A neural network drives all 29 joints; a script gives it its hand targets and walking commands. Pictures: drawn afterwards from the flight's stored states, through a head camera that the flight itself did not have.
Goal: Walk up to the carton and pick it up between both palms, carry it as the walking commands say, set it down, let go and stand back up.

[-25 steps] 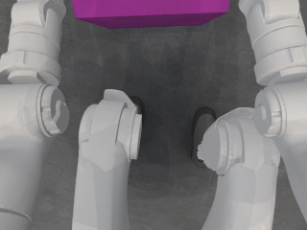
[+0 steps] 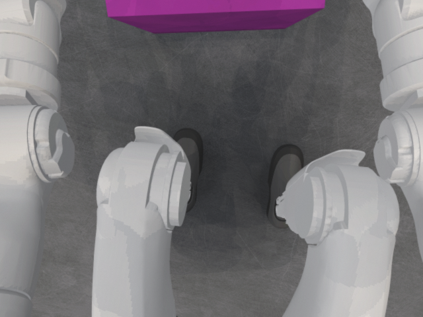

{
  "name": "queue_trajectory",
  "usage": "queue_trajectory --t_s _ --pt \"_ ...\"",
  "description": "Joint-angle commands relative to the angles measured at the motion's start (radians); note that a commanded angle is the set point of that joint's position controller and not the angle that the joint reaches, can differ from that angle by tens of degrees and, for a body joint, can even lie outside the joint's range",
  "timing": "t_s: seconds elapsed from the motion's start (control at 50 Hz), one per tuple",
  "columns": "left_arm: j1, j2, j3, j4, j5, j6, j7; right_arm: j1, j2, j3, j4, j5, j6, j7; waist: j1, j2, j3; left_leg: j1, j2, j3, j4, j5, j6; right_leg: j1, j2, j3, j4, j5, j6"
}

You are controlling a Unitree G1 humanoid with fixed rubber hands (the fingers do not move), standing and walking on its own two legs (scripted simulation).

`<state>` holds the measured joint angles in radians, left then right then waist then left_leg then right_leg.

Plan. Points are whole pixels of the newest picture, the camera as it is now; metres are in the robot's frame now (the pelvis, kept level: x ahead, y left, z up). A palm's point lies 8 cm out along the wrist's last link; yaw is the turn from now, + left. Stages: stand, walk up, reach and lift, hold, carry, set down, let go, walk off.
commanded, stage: set down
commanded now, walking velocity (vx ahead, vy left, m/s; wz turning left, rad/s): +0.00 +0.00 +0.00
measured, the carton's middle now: out of the picture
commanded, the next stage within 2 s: let go in 1.34 s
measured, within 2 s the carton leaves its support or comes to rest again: neither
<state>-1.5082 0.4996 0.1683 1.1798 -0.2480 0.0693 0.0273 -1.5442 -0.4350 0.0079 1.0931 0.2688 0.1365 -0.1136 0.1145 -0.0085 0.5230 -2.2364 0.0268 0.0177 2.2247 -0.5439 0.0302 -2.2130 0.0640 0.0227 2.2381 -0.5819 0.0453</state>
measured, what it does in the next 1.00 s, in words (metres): rises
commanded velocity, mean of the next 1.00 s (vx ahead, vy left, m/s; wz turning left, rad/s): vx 0.00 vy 0.00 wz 0.00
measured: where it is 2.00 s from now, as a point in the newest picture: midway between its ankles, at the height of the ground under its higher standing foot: (233, 192)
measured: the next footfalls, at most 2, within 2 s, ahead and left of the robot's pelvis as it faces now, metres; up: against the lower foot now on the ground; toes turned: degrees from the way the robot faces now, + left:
none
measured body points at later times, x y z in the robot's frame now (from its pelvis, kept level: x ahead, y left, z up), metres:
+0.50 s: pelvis -0.01 -0.01 +0.08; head +0.36 +0.04 +0.32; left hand +0.54 +0.31 -0.04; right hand +0.60 -0.11 -0.05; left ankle +0.12 +0.11 -0.33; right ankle +0.12 -0.12 -0.33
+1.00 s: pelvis +0.00 -0.01 +0.21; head +0.36 +0.04 +0.45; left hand +0.53 +0.32 +0.10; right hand +0.60 -0.12 +0.09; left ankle +0.12 +0.11 -0.33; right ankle +0.12 -0.12 -0.33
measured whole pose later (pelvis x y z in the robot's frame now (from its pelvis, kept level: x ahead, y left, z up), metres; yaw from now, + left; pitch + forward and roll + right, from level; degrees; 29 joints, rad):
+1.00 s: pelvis +0.00 -0.01 +0.21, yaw +2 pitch +29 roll -2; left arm -1.37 0.57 0.22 0.70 -0.24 0.40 -0.01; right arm -1.41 -0.44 -0.15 0.64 0.18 0.45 -0.11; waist 0.09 -0.01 0.52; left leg -1.61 -0.03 -0.05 1.53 -0.42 -0.01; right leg -1.56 0.04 -0.01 1.53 -0.47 0.01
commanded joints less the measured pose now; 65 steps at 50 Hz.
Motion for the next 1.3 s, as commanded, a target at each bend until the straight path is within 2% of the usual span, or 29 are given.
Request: queue_trajectory --t_s 0.0,0.1,0.2,0.3,0.34,0.36,0.4,0.48,0.5,0.6,0.62,0.7,0.72,0.76,0.84,0.86,0.88,0.9,0.98,1.0,1.02,1.1,1.12,1.14,1.16,1.18,1.2,1.22,1.28 --pt "-0.214 0.247 0.023 -0.246 -0.020 -0.026 0.010 -0.345 -0.157 -0.014 -0.292 0.008 -0.033 -0.018 0.078 -0.079 -1.741 0.877 -0.008 -0.004 -0.178 0.519 -0.034 0.696 -0.007 -0.088 -0.118 0.335 -0.010" --pt "-0.254 0.335 0.064 -0.517 0.017 0.043 0.043 -0.319 -0.231 -0.101 -0.454 -0.035 0.030 -0.045 0.050 -0.027 -1.907 1.090 -0.030 -0.008 -0.233 0.544 -0.040 0.704 0.008 -0.109 -0.175 0.293 -0.020" --pt "-0.198 0.276 0.048 -0.421 0.020 0.093 0.020 -0.210 -0.161 -0.117 -0.393 -0.032 0.077 -0.033 0.033 0.055 -1.756 1.055 -0.018 0.003 -0.285 0.465 -0.044 0.614 -0.002 -0.100 -0.249 0.211 -0.040" --pt "-0.207 0.269 0.042 -0.438 -0.003 0.122 0.002 -0.250 -0.139 -0.124 -0.391 -0.043 0.098 -0.016 0.013 0.022 -1.740 0.980 -0.026 0.006 -0.360 0.424 -0.036 0.692 0.002 -0.102 -0.318 0.214 -0.038" --pt "-0.228 0.258 0.063 -0.459 0.024 0.113 -0.005 -0.227 -0.083 -0.095 -0.346 -0.020 0.108 -0.014 0.068 0.012 -1.762 0.983 -0.029 0.018 -0.374 0.442 -0.040 0.746 0.006 -0.077 -0.331 0.240 -0.043" --pt "-0.231 0.259 0.029 -0.518 -0.014 0.129 -0.003 -0.265 -0.136 -0.125 -0.444 -0.044 0.112 -0.018 0.012 0.020 -1.847 1.039 -0.032 0.012 -0.401 0.448 -0.034 0.779 0.023 -0.101 -0.357 0.250 -0.039" --pt "-0.230 0.265 0.050 -0.455 -0.005 0.148 -0.010 -0.241 -0.150 -0.146 -0.347 -0.074 0.132 -0.020 -0.004 -0.003 -1.842 1.044 -0.038 0.000 -0.424 0.412 -0.041 0.797 0.011 -0.114 -0.359 0.228 -0.040" --pt "-0.236 0.316 0.066 -0.516 -0.001 0.196 -0.016 -0.308 -0.182 -0.167 -0.512 -0.072 0.171 -0.030 0.042 0.024 -1.912 1.058 -0.051 0.017 -0.484 0.394 -0.045 0.863 0.025 -0.099 -0.449 0.225 -0.049" --pt "-0.217 0.281 0.062 -0.464 0.003 0.201 -0.016 -0.264 -0.170 -0.182 -0.399 -0.093 0.180 -0.026 -0.009 0.005 -1.845 1.043 -0.043 0.016 -0.514 0.346 -0.049 0.833 0.023 -0.113 -0.478 0.174 -0.050" --pt "-0.211 0.301 0.083 -0.596 0.000 0.241 -0.010 -0.270 -0.150 -0.160 -0.536 -0.060 0.218 -0.022 0.039 0.032 -2.037 1.197 -0.063 0.026 -0.602 0.446 -0.044 0.973 0.037 -0.114 -0.561 0.248 -0.044" --pt "-0.234 0.347 0.086 -0.659 0.020 0.249 -0.010 -0.281 -0.204 -0.184 -0.626 -0.063 0.224 -0.023 0.004 0.016 -2.120 1.266 -0.058 0.004 -0.597 0.465 -0.045 0.993 0.044 -0.117 -0.571 0.265 -0.047" --pt "-0.231 0.331 0.081 -0.631 -0.003 0.275 -0.015 -0.307 -0.156 -0.127 -0.603 -0.030 0.261 -0.004 0.045 0.007 -2.085 1.214 -0.066 0.030 -0.659 0.437 -0.036 1.042 0.028 -0.097 -0.641 0.249 -0.043" --pt "-0.237 0.339 0.095 -0.792 -0.006 0.276 -0.016 -0.289 -0.235 -0.190 -0.699 -0.067 0.254 -0.017 0.013 0.042 -2.252 1.310 -0.077 0.023 -0.660 0.551 -0.057 1.124 0.036 -0.091 -0.637 0.348 -0.045" --pt "-0.200 0.359 0.123 -0.701 0.010 0.264 -0.020 -0.230 -0.176 -0.174 -0.655 -0.063 0.256 -0.020 0.028 -0.013 -2.192 1.278 -0.081 0.025 -0.696 0.518 -0.041 1.140 0.028 -0.091 -0.678 0.323 -0.034" --pt "-0.222 0.314 0.087 -0.638 0.032 0.287 -0.036 -0.216 -0.156 -0.184 -0.598 -0.044 0.271 0.005 0.033 0.069 -2.119 1.397 -0.078 0.013 -0.795 0.490 -0.053 1.067 0.033 -0.089 -0.768 0.266 -0.038" --pt "-0.188 0.316 0.080 -0.701 0.010 0.284 -0.030 -0.250 -0.228 -0.224 -0.676 -0.083 0.264 -0.001 -0.012 0.074 -2.163 1.441 -0.077 0.008 -0.799 0.548 -0.060 1.110 0.038 -0.097 -0.794 0.320 -0.039" --pt "-0.197 0.388 0.156 -0.659 0.048 0.285 -0.024 -0.260 -0.213 -0.209 -0.665 -0.105 0.270 -0.002 0.038 0.011 -2.199 1.458 -0.082 0.009 -0.793 0.553 -0.049 1.133 0.034 -0.097 -0.789 0.315 -0.023" --pt "-0.189 0.313 0.109 -0.636 0.002 0.291 -0.031 -0.181 -0.191 -0.198 -0.585 -0.090 0.275 0.005 -0.028 0.007 -2.178 1.426 -0.086 0.024 -0.817 0.532 -0.050 1.195 0.032 -0.085 -0.823 0.335 -0.033" --pt "-0.192 0.310 0.099 -0.707 0.017 0.286 -0.037 -0.180 -0.175 -0.204 -0.589 -0.069 0.275 0.013 0.009 0.065 -2.133 1.541 -0.072 0.004 -0.906 0.578 -0.055 1.152 0.034 -0.082 -0.899 0.324 -0.033" --pt "-0.166 0.295 0.086 -0.690 0.012 0.290 -0.035 -0.164 -0.220 -0.237 -0.632 -0.099 0.262 0.019 -0.046 0.069 -2.147 1.603 -0.072 -0.010 -0.935 0.609 -0.055 1.193 0.035 -0.088 -0.940 0.368 -0.036" --pt "-0.164 0.331 0.125 -0.619 0.028 0.292 -0.034 -0.196 -0.188 -0.184 -0.596 -0.069 0.270 0.019 0.037 0.053 -2.135 1.545 -0.080 0.006 -0.937 0.582 -0.053 1.220 0.026 -0.069 -0.933 0.342 -0.026" --pt "-0.132 0.286 0.095 -0.676 0.009 0.278 -0.050 -0.145 -0.195 -0.193 -0.630 -0.096 0.257 0.023 -0.023 0.000 -2.190 1.600 -0.082 0.002 -1.020 0.670 -0.043 1.400 0.025 -0.057 -1.025 0.503 -0.017" --pt "-0.092 0.284 0.102 -0.576 0.030 0.270 -0.052 -0.116 -0.159 -0.199 -0.558 -0.093 0.254 0.031 0.013 0.029 -2.082 1.563 -0.079 0.005 -1.056 0.637 -0.037 1.357 0.018 -0.051 -1.039 0.448 -0.015" --pt "-0.140 0.280 0.104 -0.649 0.024 0.270 -0.053 -0.110 -0.200 -0.218 -0.592 -0.100 0.248 0.033 -0.036 0.002 -2.135 1.593 -0.072 0.004 -1.069 0.617 -0.039 1.412 0.024 -0.052 -1.066 0.459 -0.014" --pt "-0.130 0.320 0.125 -0.651 0.054 0.261 -0.055 -0.131 -0.160 -0.211 -0.600 -0.078 0.251 0.033 0.032 0.020 -2.079 1.636 -0.076 0.004 -1.104 0.662 -0.034 1.371 0.027 -0.047 -1.082 0.463 -0.012" --pt "-0.145 0.271 0.108 -0.625 0.023 0.263 -0.057 -0.145 -0.192 -0.226 -0.625 -0.092 0.235 0.031 -0.028 0.024 -2.096 1.679 -0.071 0.000 -1.111 0.677 -0.040 1.396 0.026 -0.051 -1.126 0.487 -0.016" --pt "-0.133 0.258 0.117 -0.571 0.038 0.243 -0.060 -0.120 -0.163 -0.204 -0.526 -0.106 0.226 0.031 0.006 0.024 -1.996 1.554 -0.076 0.001 -1.116 0.658 -0.050 1.375 0.009 -0.035 -1.124 0.485 -0.019" --pt "-0.146 0.258 0.105 -0.592 0.037 0.240 -0.063 -0.105 -0.174 -0.235 -0.516 -0.129 0.220 0.037 -0.048 0.008 -2.035 1.616 -0.069 -0.008 -1.140 0.634 -0.042 1.418 0.020 -0.060 -1.141 0.464 -0.013" --pt "-0.115 0.178 0.103 -0.437 0.060 0.210 -0.079 -0.138 -0.154 -0.240 -0.473 -0.160 0.183 0.059 -0.024 0.031 -1.856 1.603 -0.058 -0.026 -1.188 0.632 -0.057 1.297 0.013 -0.058 -1.197 0.392 -0.020"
